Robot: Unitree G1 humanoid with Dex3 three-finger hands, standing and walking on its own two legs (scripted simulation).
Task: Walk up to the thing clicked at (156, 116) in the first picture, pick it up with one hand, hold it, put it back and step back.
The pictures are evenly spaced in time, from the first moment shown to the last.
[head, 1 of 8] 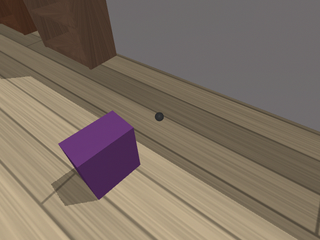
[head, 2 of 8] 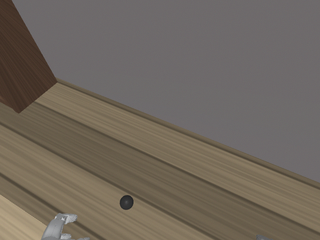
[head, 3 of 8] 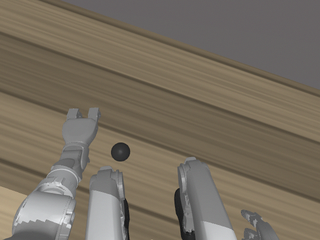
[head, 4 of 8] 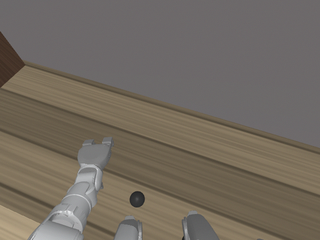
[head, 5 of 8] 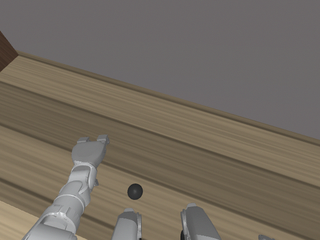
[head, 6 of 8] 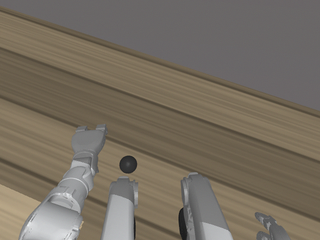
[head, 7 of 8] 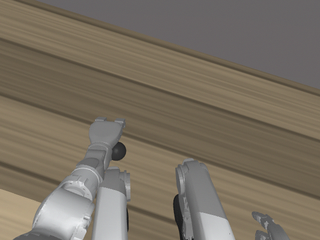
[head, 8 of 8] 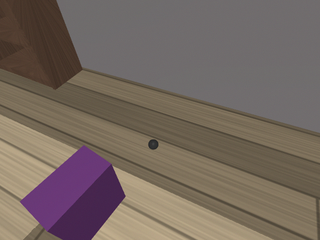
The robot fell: no
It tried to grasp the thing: yes
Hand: left
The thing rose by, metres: 0.00
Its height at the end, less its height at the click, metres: +0.00
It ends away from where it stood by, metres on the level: 0.14
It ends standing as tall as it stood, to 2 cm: yes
